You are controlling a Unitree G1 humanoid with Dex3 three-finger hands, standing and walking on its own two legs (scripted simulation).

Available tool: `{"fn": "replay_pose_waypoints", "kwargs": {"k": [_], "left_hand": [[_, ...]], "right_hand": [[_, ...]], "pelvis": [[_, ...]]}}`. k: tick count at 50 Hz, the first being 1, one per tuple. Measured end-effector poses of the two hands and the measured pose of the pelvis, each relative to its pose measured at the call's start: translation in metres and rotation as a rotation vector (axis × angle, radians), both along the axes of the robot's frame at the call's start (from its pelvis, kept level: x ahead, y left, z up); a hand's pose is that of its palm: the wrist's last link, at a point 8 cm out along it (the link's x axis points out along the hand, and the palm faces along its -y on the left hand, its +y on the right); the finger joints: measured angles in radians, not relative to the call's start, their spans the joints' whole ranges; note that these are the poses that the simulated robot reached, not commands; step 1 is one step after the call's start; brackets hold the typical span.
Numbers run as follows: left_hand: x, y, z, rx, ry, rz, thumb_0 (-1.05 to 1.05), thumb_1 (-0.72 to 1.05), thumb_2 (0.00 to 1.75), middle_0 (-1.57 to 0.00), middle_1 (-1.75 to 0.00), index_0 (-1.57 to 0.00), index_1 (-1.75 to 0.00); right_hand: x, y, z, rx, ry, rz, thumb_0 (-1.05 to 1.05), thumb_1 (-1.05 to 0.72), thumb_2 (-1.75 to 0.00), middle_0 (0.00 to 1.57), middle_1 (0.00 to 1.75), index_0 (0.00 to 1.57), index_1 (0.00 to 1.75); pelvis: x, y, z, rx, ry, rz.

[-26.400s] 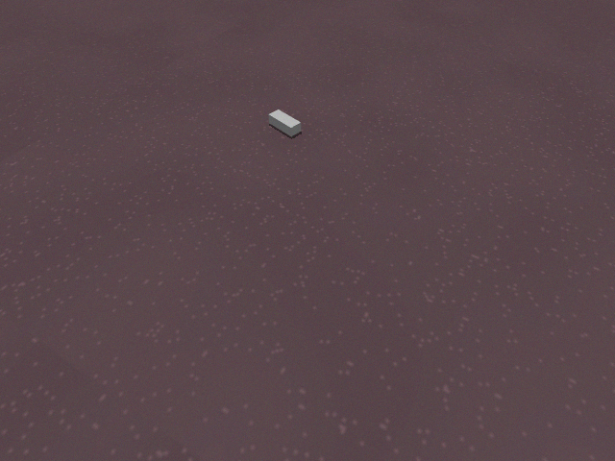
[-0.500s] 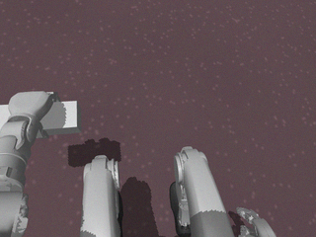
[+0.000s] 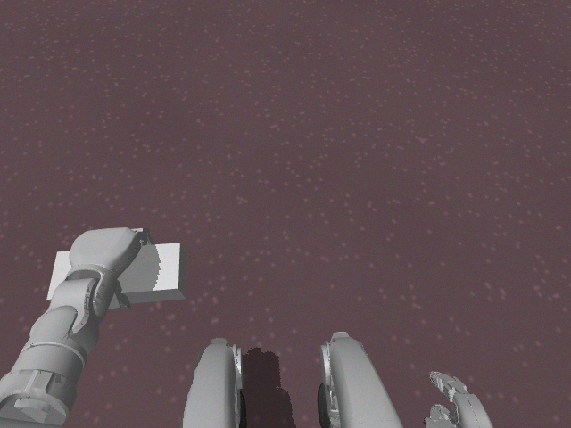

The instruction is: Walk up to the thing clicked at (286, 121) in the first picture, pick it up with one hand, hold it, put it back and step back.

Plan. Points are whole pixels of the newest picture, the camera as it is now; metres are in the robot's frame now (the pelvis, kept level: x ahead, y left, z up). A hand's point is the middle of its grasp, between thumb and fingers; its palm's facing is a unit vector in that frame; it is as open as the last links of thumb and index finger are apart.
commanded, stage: lift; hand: left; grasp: from above
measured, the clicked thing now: (123, 276) +0.37 +0.25 -0.10
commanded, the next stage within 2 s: hold in 0.68 s
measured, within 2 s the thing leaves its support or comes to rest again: neither
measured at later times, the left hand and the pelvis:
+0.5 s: hand (111, 236) +0.37 +0.22 +0.04, palm faces -0.45 -0.05 -0.89, open 10.5 cm; pelvis +0.04 -0.01 +0.12, yaw +0 degrees
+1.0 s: hand (96, 201) +0.39 +0.22 +0.10, palm faces -0.46 -0.03 -0.89, open 10.5 cm; pelvis +0.07 -0.01 +0.16, yaw +0 degrees
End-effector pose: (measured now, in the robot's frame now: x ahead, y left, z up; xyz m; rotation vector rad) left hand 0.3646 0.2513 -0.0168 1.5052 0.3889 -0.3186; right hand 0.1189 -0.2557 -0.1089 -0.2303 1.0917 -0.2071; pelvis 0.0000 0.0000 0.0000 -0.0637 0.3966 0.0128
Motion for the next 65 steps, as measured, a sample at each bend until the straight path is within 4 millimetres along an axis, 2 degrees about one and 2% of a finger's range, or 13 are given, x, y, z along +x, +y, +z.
{"fn": "replay_pose_waypoints", "kwargs": {"k": [5,11,20,27,36,46,55,65], "left_hand": [[-0.006,-0.005,0.035,-0.004,0.019,0.003,0.00,-0.08,0.57,-0.64,-0.64,-0.66,-0.60],[-0.007,-0.014,0.066,-0.007,0.020,-0.009,0.00,-0.08,0.57,-0.64,-0.64,-0.66,-0.60],[0.004,-0.027,0.100,0.003,0.013,0.005,0.00,-0.08,0.57,-0.64,-0.64,-0.66,-0.60],[0.012,-0.032,0.123,0.000,0.012,0.016,0.00,-0.08,0.57,-0.64,-0.64,-0.66,-0.60],[0.018,-0.033,0.146,0.000,0.020,0.016,0.00,-0.09,0.57,-0.65,-0.63,-0.67,-0.60],[0.025,-0.033,0.167,0.010,0.026,-0.013,0.00,-0.08,0.56,-0.64,-0.64,-0.66,-0.60],[0.027,-0.035,0.184,0.005,0.021,-0.027,0.00,-0.08,0.56,-0.64,-0.64,-0.66,-0.60],[0.020,-0.038,0.197,0.005,0.023,-0.040,0.00,-0.08,0.56,-0.64,-0.64,-0.66,-0.60]], "right_hand": [[0.000,-0.002,0.034,0.000,-0.025,-0.019,0.01,-0.91,-0.90,0.20,0.30,0.21,0.30],[0.001,-0.007,0.066,-0.007,-0.034,-0.032,0.01,-0.91,-0.90,0.20,0.30,0.21,0.30],[0.005,-0.014,0.101,-0.002,-0.025,-0.049,0.01,-0.91,-0.90,0.20,0.30,0.21,0.30],[0.010,-0.016,0.121,0.006,-0.016,-0.059,0.01,-0.91,-0.90,0.20,0.30,0.21,0.30],[0.024,-0.016,0.140,0.014,-0.028,-0.068,0.01,-0.91,-0.90,0.20,0.30,0.21,0.30],[0.044,-0.012,0.153,0.027,-0.067,-0.064,0.01,-0.91,-0.89,0.20,0.30,0.21,0.30],[0.058,-0.011,0.162,0.034,-0.097,-0.057,0.01,-0.90,-0.89,0.20,0.30,0.21,0.30],[0.065,-0.009,0.169,0.044,-0.125,-0.049,0.01,-0.90,-0.89,0.20,0.30,0.21,0.30]], "pelvis": [[0.008,-0.002,0.034,0.012,-0.047,-0.002],[0.019,-0.004,0.066,0.022,-0.092,-0.002],[0.035,-0.007,0.103,0.037,-0.151,-0.007],[0.047,-0.009,0.125,0.045,-0.185,-0.009],[0.059,-0.008,0.144,0.052,-0.224,-0.013],[0.070,-0.006,0.155,0.056,-0.260,-0.019],[0.073,-0.006,0.162,0.059,-0.288,-0.023],[0.071,-0.007,0.167,0.063,-0.318,-0.028]]}}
